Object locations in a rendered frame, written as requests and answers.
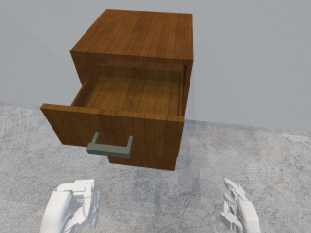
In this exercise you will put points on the handle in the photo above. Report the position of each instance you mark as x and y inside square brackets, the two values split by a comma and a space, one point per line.
[109, 150]

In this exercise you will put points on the drawer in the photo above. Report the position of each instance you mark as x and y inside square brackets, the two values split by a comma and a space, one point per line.
[122, 101]

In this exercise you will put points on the cabinet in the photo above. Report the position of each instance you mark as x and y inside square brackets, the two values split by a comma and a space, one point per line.
[147, 39]

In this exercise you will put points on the robot right hand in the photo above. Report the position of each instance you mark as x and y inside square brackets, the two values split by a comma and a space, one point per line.
[243, 217]

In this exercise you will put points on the robot left hand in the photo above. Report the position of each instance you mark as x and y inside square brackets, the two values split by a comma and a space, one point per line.
[79, 199]

